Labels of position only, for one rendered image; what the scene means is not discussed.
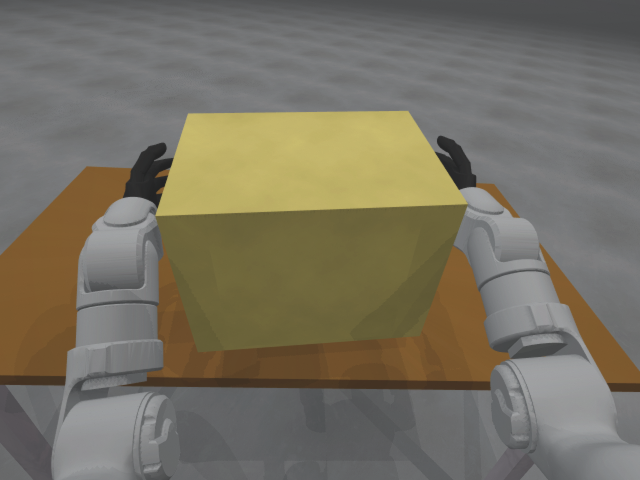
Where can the robot right forearm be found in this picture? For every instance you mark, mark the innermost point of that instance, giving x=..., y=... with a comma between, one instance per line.
x=524, y=315

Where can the robot left upper arm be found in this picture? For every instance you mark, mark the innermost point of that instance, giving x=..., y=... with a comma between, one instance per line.
x=127, y=437

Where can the carton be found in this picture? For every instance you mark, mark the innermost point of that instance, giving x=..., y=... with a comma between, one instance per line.
x=294, y=228

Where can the robot right upper arm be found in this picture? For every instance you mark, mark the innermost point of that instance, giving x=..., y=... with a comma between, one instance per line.
x=558, y=411

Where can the robot left hand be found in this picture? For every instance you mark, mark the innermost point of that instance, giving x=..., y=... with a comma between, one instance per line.
x=142, y=182

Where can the table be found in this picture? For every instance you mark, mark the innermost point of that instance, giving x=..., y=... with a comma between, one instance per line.
x=38, y=318

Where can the robot right hand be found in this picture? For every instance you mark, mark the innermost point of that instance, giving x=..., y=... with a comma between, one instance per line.
x=459, y=167

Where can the robot left forearm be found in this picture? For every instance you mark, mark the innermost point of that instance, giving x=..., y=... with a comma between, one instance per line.
x=117, y=294

